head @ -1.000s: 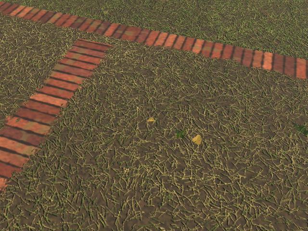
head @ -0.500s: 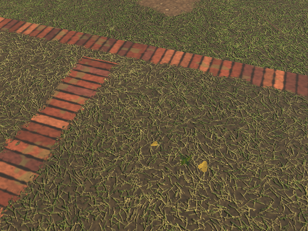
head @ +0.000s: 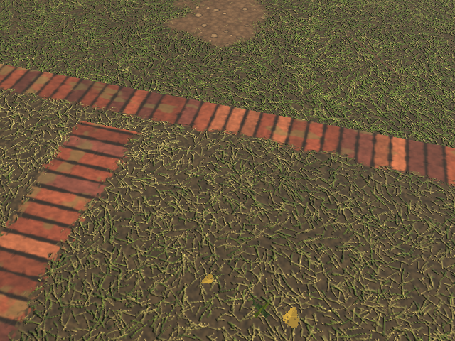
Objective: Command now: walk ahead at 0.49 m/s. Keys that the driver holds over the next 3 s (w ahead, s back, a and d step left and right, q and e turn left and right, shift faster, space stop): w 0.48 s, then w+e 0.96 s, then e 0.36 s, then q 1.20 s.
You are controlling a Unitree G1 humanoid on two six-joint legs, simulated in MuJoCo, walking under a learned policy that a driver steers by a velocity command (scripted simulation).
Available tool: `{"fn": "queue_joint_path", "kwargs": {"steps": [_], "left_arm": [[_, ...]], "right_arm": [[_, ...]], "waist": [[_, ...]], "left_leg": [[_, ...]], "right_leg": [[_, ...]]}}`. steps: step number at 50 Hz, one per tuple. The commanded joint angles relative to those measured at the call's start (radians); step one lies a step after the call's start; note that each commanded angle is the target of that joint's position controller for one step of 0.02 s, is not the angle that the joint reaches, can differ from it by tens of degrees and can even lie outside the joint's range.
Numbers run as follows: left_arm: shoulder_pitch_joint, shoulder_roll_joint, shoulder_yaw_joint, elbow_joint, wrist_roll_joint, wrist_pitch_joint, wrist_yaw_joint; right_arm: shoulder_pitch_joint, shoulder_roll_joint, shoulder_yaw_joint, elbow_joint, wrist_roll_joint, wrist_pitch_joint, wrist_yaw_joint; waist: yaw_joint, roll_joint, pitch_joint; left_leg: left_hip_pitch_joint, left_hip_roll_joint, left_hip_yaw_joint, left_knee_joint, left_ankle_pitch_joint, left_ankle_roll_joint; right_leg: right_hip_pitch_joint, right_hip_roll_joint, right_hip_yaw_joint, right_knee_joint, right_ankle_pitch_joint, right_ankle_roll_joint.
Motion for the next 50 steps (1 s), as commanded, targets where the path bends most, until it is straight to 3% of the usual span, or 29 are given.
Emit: {"fn": "queue_joint_path", "kwargs": {"steps": [1, 6, 9, 11, 13, 14, 15, 16, 17, 18, 19, 20, 21, 22, 24, 28, 32, 36, 39, 40, 41, 42, 43, 44, 45, 46, 47, 48, 50], "left_arm": [[0.033, 0.042, 0.012, -0.042, 0.012, 0.006, 0.007], [-0.156, 0.029, 0.004, -0.090, 0.000, -0.006, -0.009], [-0.235, 0.035, 0.001, -0.121, -0.009, -0.010, -0.028], [-0.252, 0.049, 0.004, -0.138, -0.010, -0.019, -0.041], [-0.188, 0.077, 0.016, -0.131, -0.009, -0.027, -0.048], [-0.082, 0.107, 0.034, -0.100, -0.007, -0.030, -0.046], [0.110, 0.168, 0.062, -0.045, -0.005, -0.032, -0.039], [0.274, 0.285, 0.090, -0.019, 0.016, -0.028, -0.033], [0.309, 0.249, 0.080, -0.004, 0.012, -0.023, -0.039], [0.237, 0.172, 0.056, -0.017, 0.007, -0.026, -0.041], [0.142, 0.130, 0.042, -0.041, 0.006, -0.024, -0.040], [0.065, 0.101, 0.031, -0.053, 0.009, -0.023, -0.045], [0.029, 0.075, 0.023, -0.056, 0.013, -0.025, -0.049], [0.023, 0.063, 0.020, -0.048, 0.018, -0.025, -0.053], [0.059, 0.079, 0.025, -0.022, 0.018, -0.031, -0.051], [0.140, 0.112, 0.033, 0.011, 0.010, -0.020, -0.029], [0.199, 0.132, 0.038, 0.026, 0.000, -0.009, -0.011], [0.255, 0.131, 0.044, 0.049, -0.011, 0.003, -0.002], [0.234, 0.151, 0.058, 0.043, -0.012, 0.016, 0.008], [0.220, 0.152, 0.060, 0.037, -0.010, 0.022, 0.009], [0.203, 0.134, 0.055, 0.025, -0.006, 0.025, 0.008], [0.175, 0.093, 0.039, -0.007, 0.006, 0.026, 0.004], [0.280, -0.016, 0.011, -0.032, -0.002, 0.010, 0.002], [0.300, 0.024, 0.015, -0.036, -0.022, -0.003, 0.001], [0.237, 0.118, 0.041, -0.046, -0.038, -0.004, 0.002], [0.178, 0.125, 0.046, -0.058, -0.035, 0.003, 0.006], [0.146, 0.113, 0.050, -0.067, -0.022, 0.009, 0.007], [0.153, 0.094, 0.056, -0.069, -0.017, 0.021, 0.006], [0.164, 0.052, 0.053, -0.077, -0.019, 0.045, -0.001]], "right_arm": [[-0.039, -0.133, -0.021, -0.056, 0.002, -0.016, -0.020], [0.058, -0.166, -0.027, -0.033, 0.020, -0.001, -0.035], [0.106, -0.168, -0.030, -0.010, 0.026, 0.011, -0.035], [0.113, -0.174, -0.034, -0.003, 0.026, 0.021, -0.038], [0.089, -0.189, -0.040, -0.006, 0.027, 0.032, -0.039], [0.067, -0.184, -0.037, -0.013, 0.024, 0.037, -0.040], [0.057, -0.150, -0.023, -0.026, 0.012, 0.039, -0.039], [0.129, -0.059, 0.007, -0.056, 0.000, 0.023, -0.034], [0.166, -0.028, 0.019, -0.042, 0.018, -0.004, -0.028], [0.089, -0.144, -0.009, -0.056, 0.042, -0.021, -0.024], [0.009, -0.165, -0.015, -0.080, 0.050, -0.027, -0.024], [-0.029, -0.152, -0.018, -0.085, 0.039, -0.022, -0.030], [-0.033, -0.143, -0.026, -0.086, 0.025, -0.009, -0.036], [-0.014, -0.119, -0.025, -0.081, 0.023, 0.005, -0.036], [0.002, -0.087, -0.024, -0.077, 0.020, 0.025, -0.039], [-0.165, -0.090, -0.031, -0.144, 0.002, 0.023, -0.044], [-0.316, -0.076, -0.026, -0.183, 0.012, 0.009, -0.034], [-0.420, -0.086, -0.022, -0.220, 0.022, -0.007, -0.017], [-0.392, -0.128, -0.035, -0.225, 0.024, -0.022, -0.009], [-0.341, -0.146, -0.044, -0.213, 0.024, -0.026, -0.010], [-0.222, -0.179, -0.064, -0.180, 0.021, -0.029, -0.017], [-0.043, -0.235, -0.083, -0.147, 0.006, -0.032, -0.025], [0.077, -0.321, -0.105, -0.134, -0.006, -0.021, -0.029], [0.067, -0.252, -0.085, -0.138, -0.002, -0.017, -0.026], [-0.006, -0.175, -0.064, -0.154, 0.005, -0.017, -0.026], [-0.070, -0.141, -0.053, -0.165, 0.007, -0.014, -0.026], [-0.125, -0.116, -0.046, -0.162, 0.004, -0.012, -0.023], [-0.152, -0.101, -0.041, -0.157, -0.004, -0.014, -0.023], [-0.161, -0.106, -0.048, -0.141, -0.006, -0.018, -0.023]], "waist": [[0.046, 0.078, 0.053], [-0.023, 0.083, 0.057], [-0.049, 0.092, 0.078], [-0.042, 0.099, 0.080], [0.006, 0.118, 0.048], [0.065, 0.115, -0.011], [0.142, 0.082, -0.136], [0.151, -0.123, -0.304], [0.140, -0.261, -0.390], [0.135, -0.162, -0.263], [0.109, -0.097, -0.165], [0.077, -0.023, -0.095], [0.047, -0.024, -0.058], [0.025, -0.038, -0.043], [0.008, -0.032, -0.024], [0.034, -0.005, 0.024], [0.075, -0.019, 0.047], [0.100, -0.036, 0.073], [0.062, -0.059, 0.056], [0.032, -0.069, 0.030], [-0.024, -0.061, -0.039], [-0.099, -0.001, -0.186], [-0.077, 0.252, -0.345], [-0.066, 0.354, -0.385], [-0.058, 0.250, -0.238], [-0.037, 0.164, -0.145], [-0.010, 0.121, -0.073], [0.020, 0.151, -0.045], [0.040, 0.158, -0.013]], "left_leg": [[-0.093, 0.284, -0.218, -0.203, 0.064, 0.172], [0.012, 0.271, -0.162, -0.181, 0.071, 0.123], [0.108, 0.308, -0.172, -0.138, 0.053, 0.118], [0.168, 0.339, -0.187, -0.095, 0.064, 0.106], [0.191, 0.348, -0.188, -0.015, 0.187, 0.087], [0.178, 0.311, -0.154, 0.110, 0.353, 0.066], [0.076, 0.249, -0.101, 0.346, 0.397, 0.034], [-0.285, 0.119, -0.019, 0.753, 0.084, -0.036], [-0.519, 0.029, -0.120, 0.970, -0.421, -0.051], [-0.614, 0.098, -0.187, 1.062, -0.385, -0.029], [-0.616, 0.154, -0.161, 1.045, -0.289, -0.015], [-0.572, 0.194, -0.139, 0.983, -0.208, -0.021], [-0.519, 0.225, -0.140, 0.915, -0.156, -0.025], [-0.467, 0.235, -0.137, 0.884, -0.125, -0.031], [-0.454, 0.236, -0.122, 0.843, -0.087, -0.045], [-0.557, 0.229, -0.114, 0.613, 0.070, -0.081], [-0.492, 0.176, -0.099, 0.359, 0.219, -0.096], [-0.455, 0.152, -0.112, 0.243, 0.201, -0.092], [-0.347, 0.138, -0.120, 0.187, 0.118, -0.075], [-0.265, 0.126, -0.106, 0.176, 0.078, -0.065], [-0.098, 0.114, -0.091, 0.156, 0.053, -0.042], [0.184, 0.234, -0.197, 0.193, 0.037, 0.014], [0.580, 0.479, -0.574, 0.149, -0.088, 0.143], [0.584, 0.533, -0.807, 0.035, -0.212, 0.175], [0.449, 0.502, -0.672, 0.016, -0.249, 0.129], [0.300, 0.466, -0.521, -0.003, -0.196, 0.095], [0.167, 0.420, -0.419, -0.042, -0.123, 0.080], [0.088, 0.392, -0.339, -0.075, -0.075, 0.069], [0.008, 0.365, -0.230, -0.127, -0.003, 0.078]], "right_leg": [[-0.031, -0.043, 0.003, -0.144, 0.151, 0.028], [0.007, 0.012, -0.043, -0.464, 0.306, 0.039], [-0.001, 0.027, -0.046, -0.551, 0.259, 0.030], [0.010, 0.036, -0.045, -0.595, 0.186, 0.005], [0.121, 0.066, -0.069, -0.635, 0.118, -0.025], [0.267, 0.100, -0.096, -0.658, 0.105, -0.047], [0.531, 0.066, -0.055, -0.641, 0.128, -0.090], [0.935, -0.192, 0.319, -0.659, 0.091, -0.221], [1.066, -0.295, 0.678, -0.821, -0.032, -0.307], [0.962, -0.261, 0.586, -0.837, -0.066, -0.255], [0.820, -0.223, 0.427, -0.848, -0.002, -0.215], [0.679, -0.176, 0.316, -0.886, 0.083, -0.196], [0.588, -0.135, 0.238, -0.921, 0.130, -0.177], [0.531, -0.111, 0.192, -0.951, 0.154, -0.171], [0.490, -0.093, 0.129, -0.982, 0.249, -0.185], [0.518, -0.080, 0.107, -1.005, 0.322, -0.194], [0.519, -0.049, 0.086, -1.007, 0.225, -0.167], [0.577, -0.077, 0.134, -0.950, 0.180, -0.161], [0.606, -0.104, 0.185, -0.877, 0.196, -0.138], [0.600, -0.095, 0.189, -0.825, 0.251, -0.127], [0.572, -0.044, 0.165, -0.702, 0.345, -0.105], [0.431, 0.026, 0.118, -0.437, 0.264, -0.073], [0.044, 0.183, -0.001, -0.063, -0.098, 0.004], [-0.098, 0.164, 0.087, 0.131, -0.376, 0.001], [-0.154, 0.109, 0.106, 0.191, -0.311, -0.009], [-0.133, 0.058, 0.072, 0.178, -0.223, -0.011], [-0.090, 0.028, 0.062, 0.128, -0.158, -0.009], [-0.040, -0.003, 0.065, 0.087, -0.115, -0.010], [0.007, -0.019, 0.046, 0.059, -0.073, -0.007]]}}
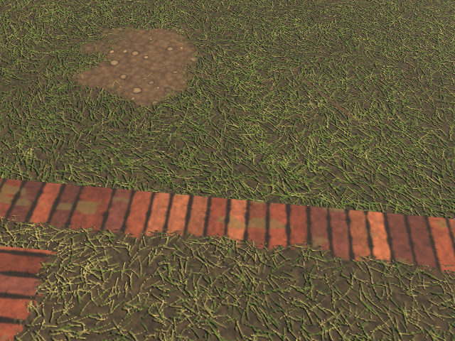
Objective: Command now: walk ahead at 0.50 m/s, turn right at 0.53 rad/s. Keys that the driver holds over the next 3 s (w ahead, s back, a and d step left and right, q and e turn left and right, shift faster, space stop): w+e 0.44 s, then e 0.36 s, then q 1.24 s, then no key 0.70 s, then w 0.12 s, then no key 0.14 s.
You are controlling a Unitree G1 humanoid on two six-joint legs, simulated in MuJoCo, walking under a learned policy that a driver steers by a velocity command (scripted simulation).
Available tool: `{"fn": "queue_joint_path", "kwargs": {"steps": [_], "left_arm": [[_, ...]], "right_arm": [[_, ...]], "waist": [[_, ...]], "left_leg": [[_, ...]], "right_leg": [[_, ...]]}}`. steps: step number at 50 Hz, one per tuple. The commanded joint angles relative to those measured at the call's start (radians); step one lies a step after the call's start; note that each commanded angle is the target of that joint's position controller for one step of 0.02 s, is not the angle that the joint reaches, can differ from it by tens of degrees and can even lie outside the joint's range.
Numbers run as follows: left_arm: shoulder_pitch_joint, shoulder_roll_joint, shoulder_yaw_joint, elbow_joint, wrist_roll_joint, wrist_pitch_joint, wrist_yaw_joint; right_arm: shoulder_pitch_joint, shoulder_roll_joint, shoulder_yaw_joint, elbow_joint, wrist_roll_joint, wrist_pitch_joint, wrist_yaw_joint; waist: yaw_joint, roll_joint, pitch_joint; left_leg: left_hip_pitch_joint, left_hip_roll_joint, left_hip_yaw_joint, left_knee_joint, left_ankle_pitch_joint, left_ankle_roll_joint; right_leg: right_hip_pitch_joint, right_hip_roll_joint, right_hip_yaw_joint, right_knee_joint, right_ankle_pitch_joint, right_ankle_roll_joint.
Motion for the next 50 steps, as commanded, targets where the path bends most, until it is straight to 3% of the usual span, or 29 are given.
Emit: {"fn": "queue_joint_path", "kwargs": {"steps": [1, 5, 9, 14, 16, 17, 18, 19, 20, 21, 22, 23, 24, 25, 26, 30, 33, 37, 40, 41, 42, 43, 44, 45, 46, 47, 48, 50], "left_arm": [[0.042, 0.016, 0.014, -0.072, 0.002, 0.018, -0.003], [-0.050, 0.022, 0.016, -0.120, 0.009, 0.025, -0.010], [-0.189, 0.008, 0.004, -0.168, 0.012, 0.016, -0.038], [-0.313, 0.016, -0.002, -0.244, 0.009, 0.020, -0.068], [-0.291, 0.041, 0.009, -0.260, 0.011, 0.024, -0.074], [-0.236, 0.064, 0.022, -0.253, 0.012, 0.027, -0.074], [-0.102, 0.099, 0.046, -0.220, 0.009, 0.027, -0.071], [0.079, 0.173, 0.085, -0.167, 0.007, 0.031, -0.056], [0.133, 0.301, 0.112, -0.156, 0.002, 0.034, -0.037], [0.137, 0.291, 0.094, -0.195, 0.011, 0.014, -0.044], [0.127, 0.209, 0.068, -0.185, 0.022, -0.001, -0.054], [0.062, 0.179, 0.057, -0.192, 0.023, -0.009, -0.055], [-0.030, 0.146, 0.046, -0.213, 0.022, -0.010, -0.053], [-0.088, 0.120, 0.037, -0.232, 0.028, -0.008, -0.048], [-0.110, 0.116, 0.034, -0.243, 0.034, -0.006, -0.044], [-0.080, 0.163, 0.048, -0.236, 0.029, -0.001, -0.016], [-0.057, 0.157, 0.047, -0.231, 0.015, 0.023, 0.004], [-0.035, 0.161, 0.048, -0.226, 0.016, 0.048, 0.020], [-0.057, 0.150, 0.044, -0.239, 0.017, 0.057, 0.026], [-0.085, 0.138, 0.037, -0.245, 0.017, 0.057, 0.028], [-0.091, 0.113, 0.028, -0.248, 0.019, 0.053, 0.027], [-0.059, 0.055, 0.009, -0.256, 0.039, 0.045, 0.027], [0.105, 0.018, -0.002, -0.236, 0.046, 0.040, 0.028], [0.175, 0.070, 0.001, -0.210, 0.041, 0.046, 0.024], [0.113, 0.125, 0.013, -0.190, 0.038, 0.065, 0.024], [0.031, 0.128, 0.017, -0.191, 0.042, 0.082, 0.027], [-0.012, 0.133, 0.022, -0.197, 0.047, 0.097, 0.028], [-0.059, 0.109, 0.019, -0.207, 0.038, 0.101, 0.027]], "right_arm": [[0.003, -0.105, -0.026, -0.024, -0.004, -0.017, -0.004], [0.037, -0.143, -0.041, -0.001, -0.006, -0.014, -0.017], [0.067, -0.174, -0.047, 0.005, 0.000, 0.000, -0.027], [0.130, -0.212, -0.059, 0.024, 0.023, 0.031, -0.028], [0.116, -0.236, -0.066, 0.020, 0.031, 0.043, -0.029], [0.106, -0.251, -0.071, 0.015, 0.035, 0.050, -0.031], [0.085, -0.256, -0.071, 0.010, 0.040, 0.059, -0.033], [0.093, -0.234, -0.062, 0.002, 0.031, 0.059, -0.036], [0.151, -0.109, -0.023, -0.049, -0.015, 0.042, -0.027], [0.127, -0.101, -0.008, -0.082, 0.006, -0.005, -0.013], [-0.007, -0.175, -0.028, -0.112, 0.050, -0.031, -0.004], [-0.030, -0.168, -0.025, -0.122, 0.052, -0.040, -0.006], [-0.012, -0.168, -0.029, -0.100, 0.027, -0.036, -0.017], [0.015, -0.181, -0.039, -0.091, 0.012, -0.021, -0.023], [0.031, -0.180, -0.042, -0.091, 0.007, -0.003, -0.023], [0.000, -0.124, -0.032, -0.122, -0.012, 0.037, -0.034], [-0.094, -0.105, -0.020, -0.154, -0.006, 0.043, -0.029], [-0.177, -0.122, -0.019, -0.186, 0.003, 0.046, -0.012], [-0.158, -0.158, -0.034, -0.195, 0.001, 0.035, -0.007], [-0.113, -0.162, -0.036, -0.183, -0.002, 0.028, -0.004], [-0.073, -0.165, -0.037, -0.173, -0.012, 0.018, -0.004], [-0.040, -0.208, -0.040, -0.179, -0.036, 0.012, -0.009], [-0.035, -0.218, -0.035, -0.181, -0.062, 0.021, -0.011], [-0.019, -0.124, -0.011, -0.157, -0.036, 0.026, -0.004], [-0.060, -0.067, 0.010, -0.171, -0.012, 0.029, 0.007], [-0.071, -0.072, 0.011, -0.165, -0.006, 0.041, 0.017], [-0.092, -0.106, 0.004, -0.171, 0.003, 0.054, 0.021], [-0.116, -0.191, -0.023, -0.184, 0.006, 0.081, 0.011]], "waist": [[0.012, 0.148, -0.014], [0.000, 0.104, 0.011], [-0.046, 0.092, 0.042], [-0.079, 0.099, 0.084], [-0.045, 0.126, 0.053], [-0.007, 0.146, 0.008], [0.074, 0.137, -0.062], [0.153, 0.088, -0.158], [0.094, -0.178, -0.221], [0.084, -0.177, -0.392], [0.127, -0.057, -0.294], [0.088, -0.035, -0.185], [0.035, 0.033, -0.121], [-0.005, 0.023, -0.094], [-0.028, 0.014, -0.092], [-0.039, 0.005, -0.100], [-0.007, -0.042, -0.112], [0.028, -0.068, -0.113], [0.011, -0.089, -0.105], [-0.015, -0.095, -0.109], [-0.033, -0.078, -0.126], [-0.021, 0.025, -0.206], [0.058, 0.257, -0.260], [0.074, 0.307, -0.309], [0.049, 0.207, -0.233], [0.029, 0.163, -0.187], [0.025, 0.149, -0.134], [0.025, 0.181, -0.077]], "left_leg": [[0.113, 0.276, -0.215, -0.274, 0.071, 0.152], [0.159, 0.279, -0.093, -0.292, 0.185, 0.159], [0.203, 0.269, 0.017, -0.291, 0.197, 0.136], [0.346, 0.314, 0.074, -0.233, 0.246, 0.111], [0.377, 0.318, 0.109, -0.132, 0.504, 0.091], [0.379, 0.312, 0.128, -0.031, 0.685, 0.080], [0.347, 0.283, 0.159, 0.154, 0.799, 0.059], [0.180, 0.240, 0.171, 0.411, 0.687, 0.017], [-0.256, 0.112, 0.156, 0.790, -0.090, -0.045], [-0.459, -0.016, -0.096, 0.980, -0.456, -0.052], [-0.566, 0.033, -0.163, 1.008, -0.369, -0.026], [-0.562, 0.069, -0.152, 0.939, -0.281, -0.009], [-0.483, 0.110, -0.153, 0.864, -0.222, -0.018], [-0.397, 0.133, -0.155, 0.802, -0.198, -0.029], [-0.333, 0.136, -0.154, 0.775, -0.186, -0.040], [-0.296, 0.073, -0.123, 0.595, -0.068, -0.091], [-0.271, 0.030, -0.129, 0.386, 0.075, -0.097], [-0.231, -0.013, -0.152, 0.222, 0.133, -0.094], [-0.186, -0.027, -0.178, 0.123, 0.052, -0.070], [-0.142, -0.017, -0.162, 0.066, 0.095, -0.053], [-0.041, 0.009, -0.152, -0.016, 0.252, -0.023], [0.132, 0.155, -0.273, -0.001, 0.574, 0.035], [0.335, 0.346, -0.523, 0.032, 0.936, 0.224], [0.314, 0.423, -0.712, -0.015, 0.697, 0.314], [0.259, 0.349, -0.643, -0.034, 0.481, 0.277], [0.215, 0.282, -0.572, -0.045, 0.324, 0.226], [0.160, 0.248, -0.547, -0.067, 0.204, 0.200], [0.059, 0.177, -0.482, -0.106, 0.091, 0.160]], "right_leg": [[-0.149, -0.097, 0.052, -0.001, 0.089, 0.001], [-0.228, -0.094, 0.063, -0.154, 0.247, 0.018], [-0.204, -0.081, -0.010, -0.364, 0.376, 0.014], [-0.211, -0.057, -0.083, -0.498, 0.269, -0.019], [-0.121, -0.009, -0.134, -0.523, 0.170, -0.053], [-0.027, 0.034, -0.167, -0.528, 0.124, -0.074], [0.150, 0.089, -0.196, -0.587, 0.154, -0.105], [0.449, 0.107, -0.147, -0.628, 0.203, -0.147], [0.790, -0.162, 0.315, -0.663, 0.175, -0.278], [0.921, -0.304, 0.783, -0.860, 0.018, -0.407], [0.875, -0.279, 0.673, -0.901, 0.075, -0.337], [0.734, -0.245, 0.518, -0.883, 0.243, -0.298], [0.572, -0.198, 0.382, -0.868, 0.435, -0.261], [0.448, -0.164, 0.292, -0.868, 0.582, -0.239], [0.373, -0.140, 0.252, -0.876, 0.669, -0.230], [0.278, -0.086, 0.151, -0.862, 0.879, -0.225], [0.280, -0.049, 0.141, -0.828, 0.786, -0.177], [0.313, -0.066, 0.229, -0.775, 0.636, -0.147], [0.354, -0.072, 0.339, -0.702, 0.540, -0.133], [0.367, -0.067, 0.334, -0.662, 0.517, -0.119], [0.354, -0.026, 0.310, -0.597, 0.483, -0.087], [0.296, 0.051, 0.235, -0.437, 0.344, -0.040], [0.101, 0.183, 0.165, -0.224, -0.258, 0.025], [0.058, 0.132, 0.190, -0.146, -0.378, 0.072], [0.051, 0.077, 0.169, -0.121, -0.339, 0.103], [0.032, 0.064, 0.123, -0.135, -0.293, 0.123], [0.023, 0.055, 0.100, -0.174, -0.258, 0.133], [0.092, 0.066, 0.048, -0.314, -0.210, 0.130]]}}
Over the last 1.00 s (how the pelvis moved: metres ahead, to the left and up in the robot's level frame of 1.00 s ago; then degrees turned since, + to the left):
0.53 -0.03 0.00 -12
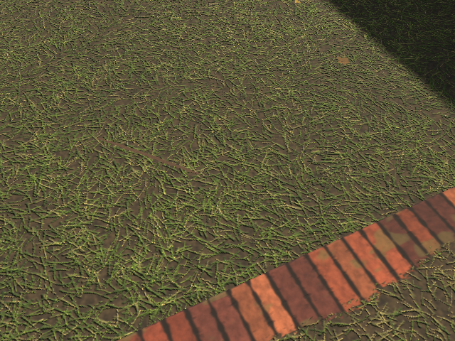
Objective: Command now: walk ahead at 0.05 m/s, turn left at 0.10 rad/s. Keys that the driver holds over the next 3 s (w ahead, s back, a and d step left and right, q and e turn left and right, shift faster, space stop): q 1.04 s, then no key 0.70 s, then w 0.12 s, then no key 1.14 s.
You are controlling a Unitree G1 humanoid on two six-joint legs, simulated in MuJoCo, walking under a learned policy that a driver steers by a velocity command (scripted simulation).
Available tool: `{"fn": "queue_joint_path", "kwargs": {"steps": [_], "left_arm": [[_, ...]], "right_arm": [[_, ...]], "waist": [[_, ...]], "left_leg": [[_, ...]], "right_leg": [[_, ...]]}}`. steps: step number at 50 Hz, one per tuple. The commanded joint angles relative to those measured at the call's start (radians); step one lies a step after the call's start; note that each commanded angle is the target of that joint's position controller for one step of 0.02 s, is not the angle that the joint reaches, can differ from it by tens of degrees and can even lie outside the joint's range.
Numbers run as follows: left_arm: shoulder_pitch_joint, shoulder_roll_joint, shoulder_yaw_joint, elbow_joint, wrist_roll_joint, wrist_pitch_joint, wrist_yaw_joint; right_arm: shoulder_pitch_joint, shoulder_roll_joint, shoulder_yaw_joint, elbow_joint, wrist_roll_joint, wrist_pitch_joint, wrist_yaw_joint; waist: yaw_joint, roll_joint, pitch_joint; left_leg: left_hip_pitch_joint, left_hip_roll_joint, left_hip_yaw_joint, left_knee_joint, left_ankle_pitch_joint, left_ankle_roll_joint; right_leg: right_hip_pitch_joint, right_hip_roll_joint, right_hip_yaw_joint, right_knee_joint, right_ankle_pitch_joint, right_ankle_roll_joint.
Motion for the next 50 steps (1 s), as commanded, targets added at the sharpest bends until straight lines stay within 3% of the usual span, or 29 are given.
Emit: {"fn": "queue_joint_path", "kwargs": {"steps": [1, 4, 7, 10, 11, 12, 13, 14, 15, 16, 17, 18, 21, 23, 25, 29, 31, 32, 33, 34, 35, 36, 37, 38, 40, 44, 47, 50], "left_arm": [[0.058, 0.091, 0.034, -0.033, -0.007, 0.002, 0.008], [0.054, 0.081, 0.034, -0.017, -0.014, -0.012, 0.017], [0.039, 0.077, 0.035, -0.014, -0.017, -0.024, 0.014], [0.082, 0.071, 0.038, 0.007, -0.018, -0.042, -0.002], [0.098, 0.088, 0.044, 0.012, -0.014, -0.046, -0.006], [0.132, 0.143, 0.057, 0.010, 0.004, -0.047, -0.002], [0.119, 0.226, 0.076, 0.014, 0.029, -0.043, -0.003], [0.041, 0.200, 0.069, -0.023, 0.055, -0.052, -0.004], [-0.022, 0.147, 0.052, -0.050, 0.049, -0.060, 0.003], [-0.072, 0.124, 0.044, -0.062, 0.028, -0.065, 0.007], [-0.084, 0.114, 0.040, -0.063, 0.007, -0.068, 0.008], [-0.072, 0.111, 0.035, -0.059, -0.001, -0.067, 0.010], [0.001, 0.129, 0.042, -0.042, 0.003, -0.049, 0.017], [0.025, 0.154, 0.051, -0.037, 0.003, -0.038, 0.019], [0.019, 0.188, 0.063, -0.041, -0.001, -0.031, 0.013], [0.003, 0.211, 0.073, -0.038, -0.025, -0.037, -0.006], [-0.009, 0.194, 0.070, -0.030, -0.045, -0.045, -0.011], [0.048, 0.158, 0.061, -0.009, -0.032, -0.052, -0.016], [0.030, 0.075, 0.029, -0.062, 0.032, -0.057, -0.020], [-0.051, 0.102, 0.033, -0.091, 0.024, -0.061, -0.015], [-0.082, 0.148, 0.046, -0.090, -0.003, -0.055, -0.012], [-0.084, 0.153, 0.049, -0.085, -0.010, -0.050, -0.007], [-0.074, 0.152, 0.052, -0.069, -0.002, -0.045, 0.004], [-0.063, 0.161, 0.057, -0.069, 0.004, -0.040, 0.009], [-0.028, 0.140, 0.053, -0.057, 0.003, -0.040, 0.004], [-0.056, 0.108, 0.038, -0.063, -0.002, -0.043, 0.001], [-0.078, 0.109, 0.036, -0.072, -0.006, -0.048, -0.008], [-0.079, 0.119, 0.041, -0.078, -0.013, -0.060, -0.019]], "right_arm": [[-0.038, -0.213, -0.057, -0.076, 0.010, 0.022, -0.008], [-0.004, -0.218, -0.067, -0.084, 0.017, 0.035, -0.025], [0.000, -0.209, -0.072, -0.091, 0.024, 0.049, -0.037], [-0.016, -0.207, -0.077, -0.103, 0.038, 0.071, -0.052], [-0.005, -0.197, -0.076, -0.105, 0.042, 0.076, -0.058], [-0.001, -0.167, -0.067, -0.115, 0.038, 0.076, -0.060], [-0.045, -0.142, -0.062, -0.161, 0.042, 0.067, -0.055], [-0.011, -0.190, -0.079, -0.150, 0.026, 0.054, -0.051], [0.043, -0.225, -0.097, -0.118, 0.027, 0.054, -0.045], [0.098, -0.218, -0.101, -0.084, 0.031, 0.066, -0.046], [0.121, -0.202, -0.098, -0.071, 0.027, 0.078, -0.049], [0.116, -0.178, -0.091, -0.075, 0.027, 0.086, -0.048], [0.021, -0.143, -0.071, -0.136, 0.040, 0.090, -0.035], [-0.019, -0.131, -0.061, -0.171, 0.038, 0.092, -0.022], [-0.031, -0.127, -0.054, -0.197, 0.035, 0.092, -0.009], [-0.001, -0.158, -0.068, -0.216, 0.038, 0.102, 0.004], [0.074, -0.163, -0.080, -0.197, 0.034, 0.104, 0.003], [0.129, -0.214, -0.100, -0.189, 0.033, 0.102, -0.009], [0.173, -0.352, -0.129, -0.209, 0.020, 0.097, -0.030], [0.183, -0.333, -0.114, -0.220, -0.008, 0.073, -0.016], [0.158, -0.293, -0.102, -0.217, -0.009, 0.052, -0.008], [0.108, -0.263, -0.095, -0.210, 0.004, 0.043, -0.013], [0.066, -0.239, -0.088, -0.214, 0.021, 0.046, -0.020], [0.032, -0.231, -0.082, -0.219, 0.030, 0.052, -0.027], [0.022, -0.234, -0.080, -0.224, 0.020, 0.061, -0.037], [0.043, -0.247, -0.085, -0.219, 0.023, 0.068, -0.052], [0.039, -0.260, -0.090, -0.223, 0.022, 0.074, -0.053], [0.035, -0.262, -0.091, -0.226, 0.023, 0.079, -0.046]], "waist": [[0.025, 0.170, -0.094], [0.005, 0.190, -0.138], [0.001, 0.199, -0.143], [0.036, 0.197, -0.133], [0.042, 0.180, -0.132], [0.046, 0.092, -0.132], [0.027, -0.197, -0.056], [0.020, -0.232, -0.052], [-0.012, -0.150, -0.060], [-0.039, -0.097, -0.059], [-0.037, -0.086, -0.055], [-0.025, -0.082, -0.047], [0.033, -0.119, -0.038], [0.058, -0.136, -0.057], [0.064, -0.151, -0.068], [0.048, -0.172, -0.074], [-0.001, -0.143, -0.091], [-0.013, -0.036, -0.134], [0.001, 0.294, -0.178], [-0.057, 0.273, -0.241], [-0.063, 0.172, -0.202], [-0.032, 0.145, -0.148], [-0.013, 0.104, -0.125], [0.007, 0.118, -0.112], [0.026, 0.135, -0.133], [0.006, 0.146, -0.135], [-0.006, 0.168, -0.116], [-0.012, 0.184, -0.109]], "left_leg": [[0.175, 0.204, -0.336, -0.183, 0.037, 0.149], [0.212, 0.207, -0.366, -0.193, -0.014, 0.162], [0.203, 0.206, -0.402, -0.203, -0.086, 0.159], [0.137, 0.171, -0.397, -0.184, -0.152, 0.124], [0.076, 0.143, -0.376, -0.158, -0.195, 0.093], [-0.047, 0.093, -0.316, -0.047, -0.272, 0.043], [-0.210, -0.054, -0.100, 0.151, -0.366, -0.008], [-0.220, -0.025, -0.080, 0.404, -0.465, -0.043], [-0.209, -0.011, -0.106, 0.552, -0.433, -0.055], [-0.207, -0.011, -0.096, 0.621, -0.386, -0.072], [-0.237, -0.002, -0.091, 0.679, -0.337, -0.092], [-0.253, 0.006, -0.079, 0.713, -0.313, -0.108], [-0.283, 0.039, -0.014, 0.592, -0.248, -0.142], [-0.240, 0.063, 0.013, 0.480, -0.254, -0.148], [-0.151, 0.075, 0.052, 0.379, -0.276, -0.134], [-0.017, 0.053, 0.114, 0.189, -0.242, -0.082], [0.141, 0.018, 0.134, -0.030, -0.068, -0.026], [0.320, 0.052, 0.042, -0.101, 0.137, 0.016], [0.552, 0.343, -0.351, -0.060, 0.627, 0.153], [0.485, 0.474, -0.508, -0.087, 0.700, 0.355], [0.443, 0.419, -0.420, -0.107, 0.602, 0.340], [0.400, 0.350, -0.336, -0.107, 0.497, 0.276], [0.366, 0.301, -0.297, -0.111, 0.410, 0.227], [0.315, 0.274, -0.274, -0.120, 0.387, 0.208], [0.270, 0.244, -0.257, -0.131, 0.370, 0.207], [0.262, 0.226, -0.296, -0.135, 0.209, 0.204], [0.210, 0.215, -0.354, -0.139, 0.069, 0.199], [0.195, 0.209, -0.424, -0.125, 0.056, 0.193]], "right_leg": [[-0.038, -0.022, -0.041, -0.115, 0.038, 0.018], [-0.004, -0.006, -0.041, -0.191, 0.118, 0.003], [0.024, -0.004, -0.033, -0.267, 0.169, -0.014], [0.137, 0.006, -0.066, -0.465, 0.305, -0.051], [0.212, -0.022, -0.059, -0.525, 0.341, -0.076], [0.302, -0.163, 0.051, -0.581, 0.320, -0.130], [0.236, -0.332, 0.267, -0.663, 0.350, -0.249], [0.181, -0.455, 0.359, -0.682, 0.509, -0.331], [0.175, -0.427, 0.286, -0.654, 0.623, -0.320], [0.186, -0.366, 0.183, -0.622, 0.681, -0.274], [0.219, -0.339, 0.127, -0.600, 0.727, -0.253], [0.231, -0.326, 0.080, -0.587, 0.792, -0.251], [0.306, -0.306, 0.004, -0.586, 0.807, -0.268], [0.341, -0.323, -0.014, -0.578, 0.797, -0.275], [0.312, -0.342, -0.041, -0.573, 0.804, -0.278], [0.280, -0.367, -0.071, -0.520, 0.809, -0.256], [0.226, -0.336, -0.129, -0.410, 0.752, -0.191], [0.114, -0.283, -0.203, -0.259, 0.634, -0.116], [-0.222, -0.157, -0.270, 0.084, 0.051, -0.007], [-0.327, -0.064, -0.105, 0.268, -0.163, 0.018], [-0.337, -0.089, -0.051, 0.337, -0.108, 0.013], [-0.345, -0.105, -0.044, 0.317, -0.019, 0.003], [-0.343, -0.115, -0.038, 0.270, 0.052, 0.003], [-0.306, -0.113, -0.037, 0.235, 0.106, 0.009], [-0.240, -0.081, -0.051, 0.201, 0.173, 0.019], [-0.200, -0.057, -0.039, -0.005, 0.219, 0.029], [-0.138, -0.038, -0.030, -0.119, 0.222, 0.023], [-0.079, -0.018, -0.025, -0.213, 0.203, 0.008]]}}
Over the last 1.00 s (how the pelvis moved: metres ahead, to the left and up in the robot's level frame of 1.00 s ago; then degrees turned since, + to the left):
0.42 -0.11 -0.01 -31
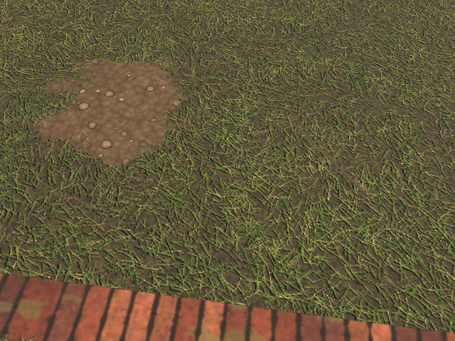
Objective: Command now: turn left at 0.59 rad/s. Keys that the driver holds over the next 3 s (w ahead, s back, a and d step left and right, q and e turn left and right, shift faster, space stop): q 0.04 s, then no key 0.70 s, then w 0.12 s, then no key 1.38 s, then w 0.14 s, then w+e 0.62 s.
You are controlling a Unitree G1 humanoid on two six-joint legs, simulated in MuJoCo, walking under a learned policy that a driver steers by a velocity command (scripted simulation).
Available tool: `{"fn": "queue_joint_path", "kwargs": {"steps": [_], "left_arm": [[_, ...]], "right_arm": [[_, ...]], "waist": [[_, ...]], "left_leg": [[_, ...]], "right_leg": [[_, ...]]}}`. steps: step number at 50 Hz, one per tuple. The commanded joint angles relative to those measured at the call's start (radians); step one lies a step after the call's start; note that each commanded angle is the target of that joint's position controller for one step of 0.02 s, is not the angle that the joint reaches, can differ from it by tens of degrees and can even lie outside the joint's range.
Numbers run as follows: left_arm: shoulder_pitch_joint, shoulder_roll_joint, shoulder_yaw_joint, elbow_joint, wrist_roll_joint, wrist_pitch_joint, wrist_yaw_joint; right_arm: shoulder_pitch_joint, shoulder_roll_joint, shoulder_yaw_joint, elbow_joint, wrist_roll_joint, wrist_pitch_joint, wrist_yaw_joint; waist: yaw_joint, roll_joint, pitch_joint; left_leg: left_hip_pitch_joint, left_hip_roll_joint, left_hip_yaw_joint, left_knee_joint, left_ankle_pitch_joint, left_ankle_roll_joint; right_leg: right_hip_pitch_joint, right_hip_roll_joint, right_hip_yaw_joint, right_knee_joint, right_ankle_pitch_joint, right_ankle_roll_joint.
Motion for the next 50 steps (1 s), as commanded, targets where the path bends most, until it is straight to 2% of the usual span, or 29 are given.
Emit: {"fn": "queue_joint_path", "kwargs": {"steps": [1, 4, 5, 6, 7, 8, 9, 10, 11, 14, 16, 18, 20, 21, 22, 23, 24, 25, 28, 37, 39, 41, 42, 44, 46, 47, 48, 49, 50], "left_arm": [[-0.015, 0.097, 0.027, -0.078, -0.007, -0.027, -0.009], [0.059, 0.090, 0.031, -0.058, -0.007, -0.041, -0.022], [0.072, 0.115, 0.037, -0.056, 0.005, -0.042, -0.021], [0.062, 0.170, 0.043, -0.077, 0.024, -0.037, -0.015], [0.048, 0.204, 0.048, -0.065, 0.054, -0.033, -0.021], [0.023, 0.152, 0.036, -0.087, 0.041, -0.038, -0.021], [-0.006, 0.125, 0.026, -0.089, 0.028, -0.038, -0.017], [-0.031, 0.112, 0.021, -0.093, 0.016, -0.038, -0.015], [-0.040, 0.100, 0.015, -0.089, 0.002, -0.037, -0.013], [-0.023, 0.074, 0.002, -0.073, 0.009, -0.026, -0.009], [-0.010, 0.089, 0.006, -0.065, 0.008, -0.015, -0.009], [0.030, 0.120, 0.013, -0.052, 0.003, -0.005, -0.012], [0.030, 0.110, 0.005, -0.043, -0.013, -0.002, -0.014], [0.072, 0.096, -0.002, -0.027, -0.013, -0.011, -0.017], [0.091, 0.075, -0.012, -0.027, 0.009, -0.025, -0.023], [0.123, 0.028, -0.025, -0.030, 0.027, -0.039, -0.029], [0.067, 0.047, -0.026, -0.028, 0.036, -0.040, -0.027], [0.028, 0.063, -0.021, -0.027, 0.030, -0.038, -0.026], [0.035, 0.064, -0.018, -0.014, 0.017, -0.025, -0.015], [0.074, 0.060, -0.014, 0.057, 0.011, -0.016, 0.002], [0.087, 0.052, -0.015, 0.076, 0.006, -0.013, 0.006], [0.042, 0.052, -0.014, 0.055, -0.006, -0.024, 0.006], [0.007, 0.055, -0.013, 0.035, -0.016, -0.038, 0.003], [-0.025, 0.063, -0.008, 0.014, -0.028, -0.065, -0.008], [0.014, 0.051, -0.014, 0.028, -0.021, -0.082, -0.023], [0.067, 0.041, -0.016, 0.056, -0.014, -0.086, -0.030], [0.133, 0.032, -0.016, 0.092, -0.002, -0.085, -0.036], [0.178, 0.051, -0.011, 0.112, 0.013, -0.077, -0.038], [0.207, 0.130, 0.003, 0.102, 0.015, -0.068, -0.030]], "right_arm": [[-0.036, -0.176, -0.050, -0.076, 0.003, -0.008, 0.001], [-0.069, -0.154, -0.041, -0.081, 0.015, 0.001, -0.004], [-0.039, -0.123, -0.030, -0.076, 0.013, 0.001, -0.008], [0.016, -0.065, -0.012, -0.071, -0.006, -0.002, -0.006], [-0.012, -0.106, -0.027, -0.099, 0.003, -0.012, -0.009], [0.013, -0.180, -0.050, -0.073, -0.011, -0.017, -0.014], [0.023, -0.192, -0.061, -0.051, -0.002, -0.015, -0.012], [0.045, -0.162, -0.057, -0.022, -0.001, -0.004, -0.015], [0.046, -0.137, -0.051, -0.017, -0.004, 0.003, -0.016], [0.017, -0.056, -0.021, -0.023, 0.002, 0.004, -0.009], [-0.022, -0.019, -0.002, -0.035, -0.004, 0.000, -0.003], [-0.028, -0.035, -0.005, -0.032, 0.003, -0.003, 0.002], [0.031, -0.037, -0.008, 0.001, 0.001, -0.007, 0.006], [0.036, -0.058, -0.008, 0.002, -0.010, -0.008, 0.004], [0.053, -0.111, -0.015, -0.008, -0.018, -0.008, -0.004], [0.018, -0.142, -0.019, 0.005, -0.028, -0.007, -0.005], [-0.009, -0.069, -0.004, -0.006, -0.027, -0.013, 0.005], [-0.015, -0.038, 0.006, -0.002, -0.034, -0.019, 0.010], [0.009, -0.049, 0.008, 0.016, -0.030, -0.040, 0.008], [0.028, -0.025, 0.022, 0.042, -0.025, -0.052, 0.005], [0.056, -0.040, 0.016, 0.058, -0.019, -0.047, 0.001], [0.105, -0.104, -0.003, 0.068, -0.009, -0.040, -0.001], [0.128, -0.122, -0.008, 0.074, -0.004, -0.045, -0.003], [0.138, -0.102, -0.003, 0.086, -0.006, -0.065, -0.007], [0.082, -0.078, 0.002, 0.078, 0.000, -0.066, -0.010], [0.034, -0.080, 0.003, 0.071, 0.006, -0.057, -0.012], [0.012, -0.074, 0.006, 0.072, 0.011, -0.048, -0.013], [0.037, -0.044, 0.014, 0.081, 0.002, -0.045, -0.015], [0.071, 0.000, 0.028, 0.079, -0.027, -0.046, -0.018]], "waist": [[-0.001, 0.173, -0.120], [0.045, 0.168, -0.143], [0.039, 0.129, -0.156], [-0.001, -0.072, -0.176], [-0.012, -0.291, -0.098], [0.003, -0.194, -0.094], [-0.008, -0.143, -0.080], [-0.019, -0.110, -0.071], [-0.012, -0.112, -0.059], [0.003, -0.147, -0.077], [0.030, -0.182, -0.098], [0.052, -0.197, -0.106], [0.015, -0.173, -0.098], [0.020, -0.143, -0.100], [0.037, -0.045, -0.137], [0.097, 0.135, -0.138], [0.057, 0.128, -0.124], [0.041, 0.106, -0.091], [0.036, 0.103, -0.040], [0.034, 0.039, -0.028], [0.022, 0.063, -0.045], [-0.018, 0.146, 0.035], [-0.035, 0.177, 0.086], [-0.037, 0.196, 0.130], [-0.002, 0.155, 0.068], [0.034, 0.129, 0.010], [0.068, 0.110, -0.050], [0.076, 0.078, -0.094], [0.058, -0.078, -0.117]], "left_leg": [[0.117, 0.246, -0.333, -0.114, 0.162, 0.175], [0.113, 0.208, -0.335, -0.044, 0.206, 0.124], [0.058, 0.169, -0.302, 0.005, 0.111, 0.075], [-0.045, 0.066, -0.173, 0.192, -0.163, 0.011], [-0.201, -0.047, -0.018, 0.352, -0.432, -0.038], [-0.208, 0.003, -0.041, 0.549, -0.439, -0.077], [-0.215, 0.005, -0.040, 0.630, -0.380, -0.093], [-0.213, 0.010, -0.036, 0.660, -0.333, -0.113], [-0.230, 0.012, -0.039, 0.678, -0.287, -0.129], [-0.154, 0.041, 0.035, 0.503, -0.243, -0.153], [-0.062, 0.078, 0.097, 0.315, -0.263, -0.153], [0.002, 0.072, 0.135, 0.169, -0.233, -0.146], [0.127, 0.061, 0.159, -0.102, -0.014, -0.113], [0.213, 0.084, 0.115, -0.166, 0.093, -0.084], [0.314, 0.185, 0.008, -0.130, 0.295, -0.048], [0.243, 0.235, -0.034, -0.069, 0.272, 0.021], [0.152, 0.224, -0.037, -0.086, 0.127, 0.051], [0.128, 0.196, -0.023, -0.095, 0.047, 0.033], [0.093, 0.171, -0.007, -0.095, 0.060, 0.001], [0.088, 0.153, 0.002, -0.090, 0.083, 0.004], [0.102, 0.151, -0.016, -0.127, -0.170, 0.029], [0.101, 0.249, -0.183, -0.238, -0.529, 0.112], [0.087, 0.312, -0.284, -0.289, -0.594, 0.157], [0.141, 0.380, -0.363, -0.304, -0.432, 0.204], [0.207, 0.345, -0.241, -0.223, -0.065, 0.175], [0.176, 0.296, -0.146, -0.168, 0.132, 0.140], [0.129, 0.255, -0.075, -0.117, 0.216, 0.101], [0.084, 0.208, -0.024, -0.064, 0.210, 0.049], [0.022, 0.116, 0.066, 0.085, 0.050, -0.028]], "right_leg": [[0.036, 0.023, -0.003, -0.095, -0.011, -0.015], [0.187, 0.015, -0.030, -0.351, 0.149, -0.048], [0.286, -0.058, 0.014, -0.410, 0.249, -0.076], [0.377, -0.256, 0.206, -0.453, 0.386, -0.151], [0.304, -0.386, 0.411, -0.481, 0.495, -0.324], [0.277, -0.405, 0.402, -0.484, 0.465, -0.377], [0.265, -0.352, 0.318, -0.470, 0.435, -0.344], [0.266, -0.293, 0.241, -0.457, 0.394, -0.303], [0.277, -0.275, 0.212, -0.447, 0.416, -0.294], [0.298, -0.211, 0.102, -0.430, 0.479, -0.283], [0.310, -0.201, 0.080, -0.413, 0.492, -0.282], [0.321, -0.217, 0.105, -0.394, 0.498, -0.293], [0.286, -0.205, 0.097, -0.364, 0.487, -0.263], [0.242, -0.194, 0.094, -0.363, 0.445, -0.216], [0.177, -0.155, 0.050, -0.313, 0.350, -0.149], [0.180, -0.069, -0.047, -0.319, 0.164, -0.084], [0.250, -0.067, -0.057, -0.320, 0.143, -0.045], [0.252, -0.061, -0.062, -0.314, 0.174, -0.034], [0.242, -0.065, -0.058, -0.303, 0.227, -0.043], [0.264, -0.072, -0.056, -0.313, 0.252, -0.023], [0.239, -0.029, -0.111, -0.258, 0.092, -0.024], [0.063, 0.005, -0.155, -0.119, -0.057, -0.040], [-0.007, -0.011, -0.132, -0.059, -0.090, -0.061], [-0.135, -0.066, -0.063, 0.044, -0.166, -0.104], [-0.079, -0.079, -0.068, -0.074, -0.160, -0.123], [0.067, -0.052, -0.106, -0.189, -0.016, -0.118], [0.245, -0.018, -0.137, -0.309, 0.206, -0.106], [0.380, -0.031, -0.097, -0.346, 0.341, -0.098], [0.463, -0.175, 0.075, -0.395, 0.565, -0.125]]}}
Over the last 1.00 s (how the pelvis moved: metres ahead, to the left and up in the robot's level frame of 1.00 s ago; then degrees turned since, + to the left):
0.00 0.01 0.01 34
